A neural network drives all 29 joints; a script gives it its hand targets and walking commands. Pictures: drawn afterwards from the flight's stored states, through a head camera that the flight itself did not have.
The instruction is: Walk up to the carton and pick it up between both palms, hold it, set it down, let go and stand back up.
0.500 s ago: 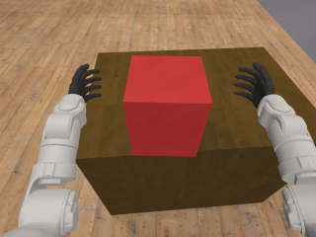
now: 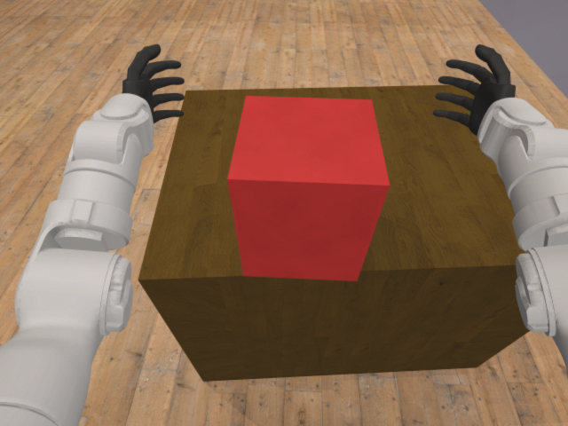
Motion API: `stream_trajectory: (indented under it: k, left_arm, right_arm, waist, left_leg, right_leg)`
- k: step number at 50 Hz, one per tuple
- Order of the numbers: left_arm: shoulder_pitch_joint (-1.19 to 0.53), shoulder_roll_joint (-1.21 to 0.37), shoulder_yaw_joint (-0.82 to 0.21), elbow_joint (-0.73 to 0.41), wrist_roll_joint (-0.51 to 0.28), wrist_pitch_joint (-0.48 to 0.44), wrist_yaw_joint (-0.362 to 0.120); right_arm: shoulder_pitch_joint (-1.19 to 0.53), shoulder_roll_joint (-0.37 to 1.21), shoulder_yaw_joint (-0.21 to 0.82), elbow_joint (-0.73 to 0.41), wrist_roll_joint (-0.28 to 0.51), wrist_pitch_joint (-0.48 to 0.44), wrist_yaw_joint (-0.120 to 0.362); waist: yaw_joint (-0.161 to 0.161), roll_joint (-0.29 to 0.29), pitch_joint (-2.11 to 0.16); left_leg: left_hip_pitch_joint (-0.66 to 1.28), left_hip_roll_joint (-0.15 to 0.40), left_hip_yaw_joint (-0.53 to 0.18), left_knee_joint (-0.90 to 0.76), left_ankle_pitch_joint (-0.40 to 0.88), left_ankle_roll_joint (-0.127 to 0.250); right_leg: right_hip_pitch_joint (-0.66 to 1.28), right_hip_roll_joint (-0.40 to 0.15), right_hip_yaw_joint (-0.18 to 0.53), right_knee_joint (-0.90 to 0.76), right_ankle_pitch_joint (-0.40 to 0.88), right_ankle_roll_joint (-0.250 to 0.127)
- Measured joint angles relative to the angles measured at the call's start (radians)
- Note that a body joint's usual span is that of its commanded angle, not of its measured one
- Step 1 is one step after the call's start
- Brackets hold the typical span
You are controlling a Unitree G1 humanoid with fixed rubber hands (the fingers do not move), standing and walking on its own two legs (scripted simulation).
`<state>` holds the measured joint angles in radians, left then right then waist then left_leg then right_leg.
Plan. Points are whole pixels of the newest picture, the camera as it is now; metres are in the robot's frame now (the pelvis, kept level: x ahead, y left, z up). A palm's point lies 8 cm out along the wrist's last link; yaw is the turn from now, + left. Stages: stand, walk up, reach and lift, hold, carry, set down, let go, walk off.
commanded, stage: reach and lift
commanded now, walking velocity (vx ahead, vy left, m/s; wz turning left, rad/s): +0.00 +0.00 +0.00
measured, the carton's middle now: (304, 192) +0.48 +0.01 +0.03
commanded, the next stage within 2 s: none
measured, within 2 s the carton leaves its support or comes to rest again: neither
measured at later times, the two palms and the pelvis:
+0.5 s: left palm (149, 94) +0.47 +0.23 +0.22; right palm (477, 94) +0.48 -0.20 +0.23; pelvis +0.01 +0.00 +0.00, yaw +1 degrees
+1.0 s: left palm (167, 160) +0.44 +0.22 +0.13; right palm (440, 154) +0.47 -0.18 +0.15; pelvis -0.01 -0.01 -0.01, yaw +1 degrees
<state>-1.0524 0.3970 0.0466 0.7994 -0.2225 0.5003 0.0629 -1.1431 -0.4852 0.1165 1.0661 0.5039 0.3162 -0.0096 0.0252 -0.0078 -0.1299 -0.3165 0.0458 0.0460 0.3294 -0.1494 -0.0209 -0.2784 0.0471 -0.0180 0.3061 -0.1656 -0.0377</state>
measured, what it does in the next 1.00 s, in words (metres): stands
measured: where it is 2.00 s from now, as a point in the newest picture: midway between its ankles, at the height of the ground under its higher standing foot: outside the picture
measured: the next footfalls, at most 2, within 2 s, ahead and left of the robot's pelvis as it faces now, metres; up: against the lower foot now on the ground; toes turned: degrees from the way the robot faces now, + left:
none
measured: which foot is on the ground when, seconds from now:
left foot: down 0.00-1.00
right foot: down 0.00-1.00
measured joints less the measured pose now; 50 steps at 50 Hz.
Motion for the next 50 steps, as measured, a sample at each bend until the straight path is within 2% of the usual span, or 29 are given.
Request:
stream_trajectory:
  k: [11, 23, 30, 37, 44, 50]
  left_arm:
    - [-0.166, 0.027, -0.069, 0.2, -0.054, -0.06, 0.003]
    - [-0.198, 0.017, -0.055, 0.315, -0.033, -0.144, -0.012]
    - [-0.121, -0.025, -0.034, 0.361, 0.001, -0.262, -0.024]
    - [-0.054, -0.078, -0.03, 0.398, 0.024, -0.389, -0.001]
    - [-0.081, -0.101, -0.041, 0.53, 0.015, -0.509, 0.01]
    - [-0.109, -0.096, -0.062, 0.64, -0.009, -0.593, 0.003]
  right_arm:
    - [-0.152, -0.004, 0.018, 0.141, 0.006, 0.001, 0.004]
    - [-0.179, 0.016, 0.031, 0.205, -0.009, -0.043, -0.01]
    - [-0.091, 0.071, 0.009, 0.198, -0.056, -0.126, -0.024]
    - [-0.016, 0.132, -0.039, 0.216, -0.115, -0.232, -0.031]
    - [-0.014, 0.149, -0.05, 0.298, -0.147, -0.315, -0.032]
    - [-0.029, 0.149, -0.032, 0.348, -0.132, -0.365, -0.026]
  waist:
    - [-0.005, -0.001, -0.026]
    - [-0.005, 0.004, -0.032]
    - [-0.005, 0.002, -0.034]
    - [0.008, 0.003, -0.054]
    - [0.016, -0.002, -0.079]
    - [0.008, -0.011, -0.098]
  left_leg:
    - [-0.056, 0.002, -0.008, 0.009, 0.001, -0.003]
    - [-0.075, 0.002, -0.011, 0.011, -0.005, -0.004]
    - [-0.092, 0.002, -0.017, 0.019, -0.006, -0.006]
    - [-0.144, 0.006, -0.02, 0.046, -0.009, -0.01]
    - [-0.202, 0.01, -0.022, 0.073, -0.01, -0.011]
    - [-0.249, 0.009, -0.021, 0.084, -0.002, -0.01]
  right_leg:
    - [-0.051, 0.002, -0.007, 0.002, 0.002, -0.002]
    - [-0.066, 0.002, -0.01, -0.001, -0.002, 0.0]
    - [-0.081, 0.002, -0.015, 0.007, -0.005, -0.001]
    - [-0.128, 0.005, -0.019, 0.025, -0.004, -0.004]
    - [-0.189, 0.008, -0.021, 0.056, -0.006, -0.005]
    - [-0.243, 0.006, -0.021, 0.082, -0.007, -0.006]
